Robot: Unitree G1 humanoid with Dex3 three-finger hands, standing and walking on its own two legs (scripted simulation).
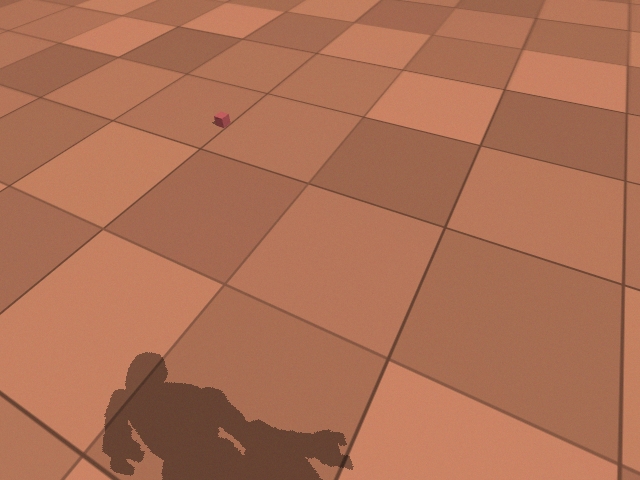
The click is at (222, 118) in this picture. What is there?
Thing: cube
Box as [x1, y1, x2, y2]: [214, 112, 230, 127]
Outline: 219,112 214,116 216,125 224,127 230,122 228,114
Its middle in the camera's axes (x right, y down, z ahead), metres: -0.57 -0.72 +2.31
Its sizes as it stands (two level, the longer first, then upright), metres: 0.061 0.061 0.061
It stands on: the floor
